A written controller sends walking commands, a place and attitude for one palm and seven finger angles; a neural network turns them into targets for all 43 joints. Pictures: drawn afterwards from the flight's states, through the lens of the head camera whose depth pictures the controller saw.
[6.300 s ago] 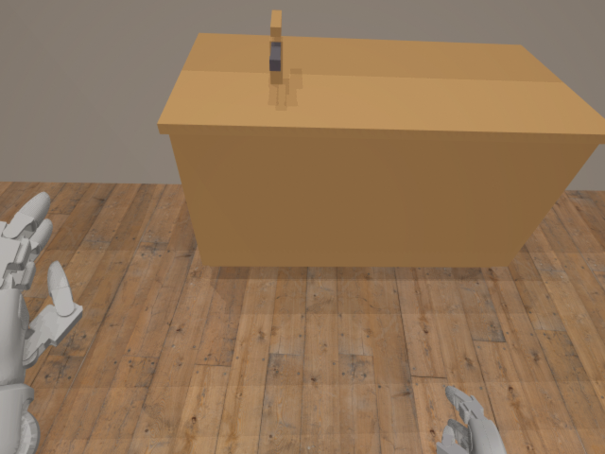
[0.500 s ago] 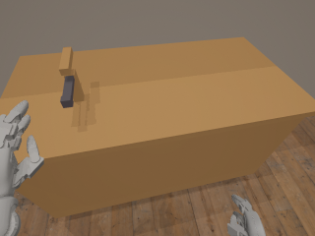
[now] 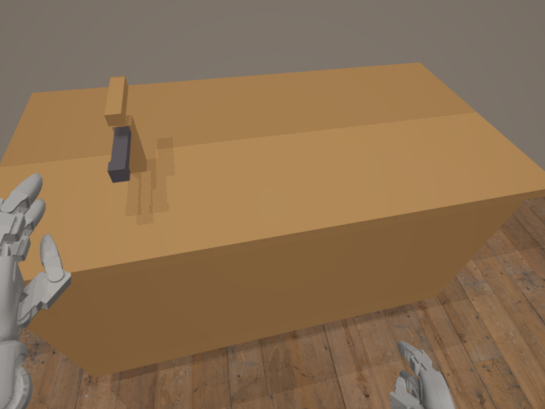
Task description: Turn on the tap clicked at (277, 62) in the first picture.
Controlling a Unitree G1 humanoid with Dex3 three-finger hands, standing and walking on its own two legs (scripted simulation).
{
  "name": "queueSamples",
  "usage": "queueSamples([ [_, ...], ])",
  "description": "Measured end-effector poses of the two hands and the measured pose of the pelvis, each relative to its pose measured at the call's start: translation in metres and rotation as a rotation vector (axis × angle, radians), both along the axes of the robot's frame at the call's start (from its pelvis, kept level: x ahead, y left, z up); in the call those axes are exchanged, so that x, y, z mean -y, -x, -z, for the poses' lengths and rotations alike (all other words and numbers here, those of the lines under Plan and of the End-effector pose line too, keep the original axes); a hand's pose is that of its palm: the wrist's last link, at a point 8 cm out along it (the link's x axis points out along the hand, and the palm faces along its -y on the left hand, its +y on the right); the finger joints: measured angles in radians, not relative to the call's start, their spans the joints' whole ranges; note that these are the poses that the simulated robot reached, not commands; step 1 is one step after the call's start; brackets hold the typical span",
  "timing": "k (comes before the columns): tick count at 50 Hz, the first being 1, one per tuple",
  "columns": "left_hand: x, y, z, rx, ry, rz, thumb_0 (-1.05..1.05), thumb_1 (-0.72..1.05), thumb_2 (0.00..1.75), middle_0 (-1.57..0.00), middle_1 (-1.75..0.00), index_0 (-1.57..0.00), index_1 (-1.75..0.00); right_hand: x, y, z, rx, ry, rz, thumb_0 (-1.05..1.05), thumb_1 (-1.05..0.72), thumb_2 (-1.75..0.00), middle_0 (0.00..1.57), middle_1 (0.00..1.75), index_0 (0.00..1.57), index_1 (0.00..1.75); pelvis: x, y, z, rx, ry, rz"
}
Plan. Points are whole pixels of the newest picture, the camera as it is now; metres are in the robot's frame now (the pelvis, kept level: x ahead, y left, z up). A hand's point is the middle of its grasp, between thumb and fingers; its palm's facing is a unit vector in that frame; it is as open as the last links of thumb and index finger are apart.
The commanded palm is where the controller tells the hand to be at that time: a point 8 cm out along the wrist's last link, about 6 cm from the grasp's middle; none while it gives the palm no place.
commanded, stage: shuffle to correct the standing spot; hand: left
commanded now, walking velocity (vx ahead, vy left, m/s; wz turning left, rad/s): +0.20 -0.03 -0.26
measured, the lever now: (119, 171) +0.45 +0.32 +0.08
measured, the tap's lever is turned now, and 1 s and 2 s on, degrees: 0 0 0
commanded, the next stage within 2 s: come to a stop and stand still in 0.44 s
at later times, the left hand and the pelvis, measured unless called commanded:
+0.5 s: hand (139, 185) +0.35 +0.22 +0.16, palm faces +0.29 -0.87 -0.40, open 7.4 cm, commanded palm +0.28 +0.26 +0.17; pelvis +0.09 +0.00 -0.02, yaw -6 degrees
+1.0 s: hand (161, 165) +0.38 +0.20 +0.17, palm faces +0.33 -0.86 -0.40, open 7.4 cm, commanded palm +0.33 +0.24 +0.17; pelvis +0.15 -0.03 -0.01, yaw -4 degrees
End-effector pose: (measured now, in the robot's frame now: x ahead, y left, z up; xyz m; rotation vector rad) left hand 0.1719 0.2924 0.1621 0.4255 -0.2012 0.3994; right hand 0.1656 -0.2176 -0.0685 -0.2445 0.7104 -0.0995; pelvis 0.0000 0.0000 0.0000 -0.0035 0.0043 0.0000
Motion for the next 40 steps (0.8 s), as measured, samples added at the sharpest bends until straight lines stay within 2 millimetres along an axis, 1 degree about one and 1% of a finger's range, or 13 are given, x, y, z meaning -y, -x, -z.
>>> queueSamples([
  [4,0.011,-0.014,-0.005,0.029,-0.019,0.009,0.02,0.89,0.9,-0.21,-0.31,-0.21,-0.3,0.004,-0.005,0.006,0.014,-0.022,0.009,0.01,-0.9,-0.9,0.2,0.3,0.2,0.3,0.006,-0.008,0.004,0.004,-0.01,0.028],
  [7,0.023,-0.029,-0.006,0.053,-0.024,0.033,0.02,0.89,0.9,-0.21,-0.31,-0.21,-0.3,0.011,-0.01,0.013,0.006,-0.028,0.016,0.01,-0.9,-0.9,0.2,0.3,0.2,0.3,0.011,-0.016,0.009,0.006,0.011,0.034],
  [9,0.03,-0.039,-0.005,0.07,-0.011,0.056,0.02,0.89,0.9,-0.21,-0.31,-0.21,-0.3,0.017,-0.012,0.017,-0.014,-0.027,0.03,0.01,-0.9,-0.9,0.2,0.3,0.2,0.3,0.014,-0.023,0.011,-0.002,0.021,0.045],
  [12,0.036,-0.057,0.0,0.079,0.019,0.086,0.02,0.89,0.9,-0.21,-0.31,-0.21,-0.3,0.027,-0.014,0.017,-0.053,-0.016,0.057,0.01,-0.9,-0.9,0.2,0.3,0.2,0.3,0.015,-0.036,0.01,-0.009,0.015,0.062],
  [17,0.034,-0.09,0.002,0.075,0.002,0.129,0.02,0.89,0.9,-0.21,-0.31,-0.21,-0.3,0.037,-0.021,0.013,-0.092,0.028,0.097,0.01,-0.9,-0.9,0.2,0.3,0.2,0.3,0.01,-0.059,0.008,-0.001,0.0,0.073],
  [20,0.029,-0.109,-0.001,0.108,-0.044,0.165,0.02,0.89,0.9,-0.21,-0.31,-0.21,-0.3,0.04,-0.034,0.019,-0.069,0.046,0.134,0.01,-0.9,-0.9,0.2,0.3,0.2,0.3,0.001,-0.074,0.02,0.019,-0.006,0.099],
  [22,0.027,-0.122,-0.004,0.117,-0.072,0.183,0.02,0.89,0.9,-0.21,-0.31,-0.21,-0.3,0.037,-0.042,0.022,-0.05,0.026,0.171,0.01,-0.9,-0.9,0.2,0.3,0.2,0.3,-0.001,-0.08,0.022,0.036,-0.025,0.114],
  [25,0.03,-0.139,-0.012,0.108,-0.097,0.2,0.02,0.89,0.9,-0.21,-0.31,-0.21,-0.3,0.028,-0.052,0.022,-0.039,-0.015,0.177,0.01,-0.9,-0.9,0.2,0.3,0.2,0.3,0.0,-0.09,0.018,0.037,-0.027,0.103],
  [29,0.039,-0.149,-0.028,0.102,-0.141,0.22,0.02,0.89,0.9,-0.21,-0.31,-0.21,-0.3,0.019,-0.064,0.023,-0.045,-0.069,0.158,0.01,-0.9,-0.9,0.2,0.3,0.2,0.3,0.004,-0.105,0.011,0.017,-0.013,0.102],
  [32,0.045,-0.151,-0.031,0.074,-0.183,0.206,0.02,0.89,0.9,-0.21,-0.31,-0.21,-0.3,0.018,-0.075,0.03,-0.047,-0.1,0.143,0.01,-0.9,-0.9,0.2,0.3,0.2,0.3,0.012,-0.119,0.013,0.015,-0.007,0.104],
  [34,0.048,-0.153,-0.027,0.066,-0.207,0.178,0.02,0.89,0.9,-0.21,-0.31,-0.21,-0.3,0.021,-0.085,0.039,-0.047,-0.112,0.124,0.01,-0.9,-0.9,0.2,0.3,0.2,0.3,0.02,-0.129,0.019,0.021,-0.012,0.098],
  [36,0.049,-0.159,-0.02,0.06,-0.171,0.14,0.02,0.89,0.9,-0.21,-0.31,-0.21,-0.3,0.026,-0.094,0.046,-0.062,-0.108,0.106,0.01,-0.9,-0.9,0.2,0.3,0.2,0.3,0.023,-0.134,0.021,0.028,0.011,0.089],
  [40,0.051,-0.171,-0.006,0.045,-0.058,0.095,0.02,0.89,0.9,-0.21,-0.31,-0.21,-0.3,0.038,-0.11,0.04,-0.066,-0.072,0.095,0.01,-0.9,-0.9,0.2,0.3,0.2,0.3,0.024,-0.142,0.016,0.031,0.015,0.072],
])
